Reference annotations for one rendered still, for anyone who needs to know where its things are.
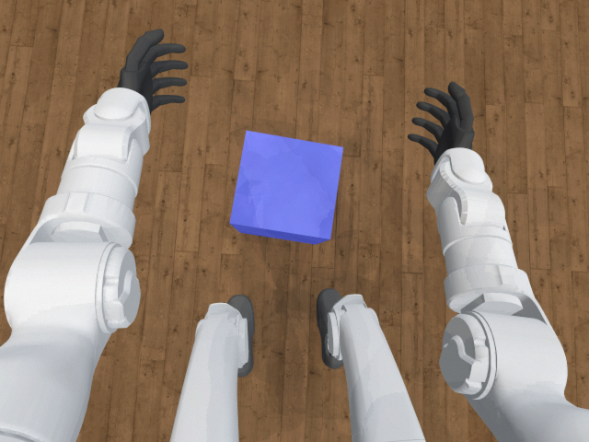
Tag left robot upper arm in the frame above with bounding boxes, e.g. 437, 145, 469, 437
0, 242, 141, 442

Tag robot left forearm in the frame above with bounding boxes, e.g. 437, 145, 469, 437
4, 87, 151, 328

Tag robot left thigh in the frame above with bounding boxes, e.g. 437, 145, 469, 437
169, 312, 248, 442

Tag robot left hand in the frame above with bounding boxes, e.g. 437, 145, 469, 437
117, 29, 188, 115

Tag carton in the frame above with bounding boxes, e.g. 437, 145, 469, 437
229, 131, 343, 245

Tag robot right forearm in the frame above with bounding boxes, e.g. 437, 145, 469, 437
426, 147, 568, 387

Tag robot right hand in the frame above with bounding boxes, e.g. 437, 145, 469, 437
408, 81, 475, 165

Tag left robot foot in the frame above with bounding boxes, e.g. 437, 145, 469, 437
227, 295, 255, 378

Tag right robot upper arm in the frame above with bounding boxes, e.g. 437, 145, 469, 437
439, 310, 589, 442

